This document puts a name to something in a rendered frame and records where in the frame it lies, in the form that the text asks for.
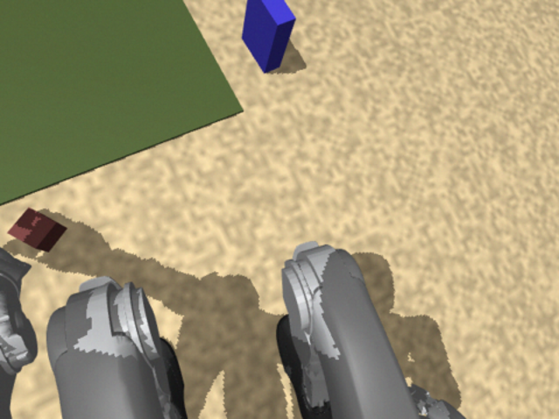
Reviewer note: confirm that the right robot hand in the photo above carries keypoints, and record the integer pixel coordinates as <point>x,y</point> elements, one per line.
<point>433,408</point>

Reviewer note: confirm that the left robot hand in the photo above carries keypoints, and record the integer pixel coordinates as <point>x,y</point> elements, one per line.
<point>26,267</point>

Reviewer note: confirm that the left robot arm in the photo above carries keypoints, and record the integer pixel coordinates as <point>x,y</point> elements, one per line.
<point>18,341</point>

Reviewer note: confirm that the left robot foot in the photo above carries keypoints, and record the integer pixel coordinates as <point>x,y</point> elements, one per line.
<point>176,385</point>

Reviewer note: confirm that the right robot foot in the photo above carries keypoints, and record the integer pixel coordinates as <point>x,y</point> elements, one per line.
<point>292,366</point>

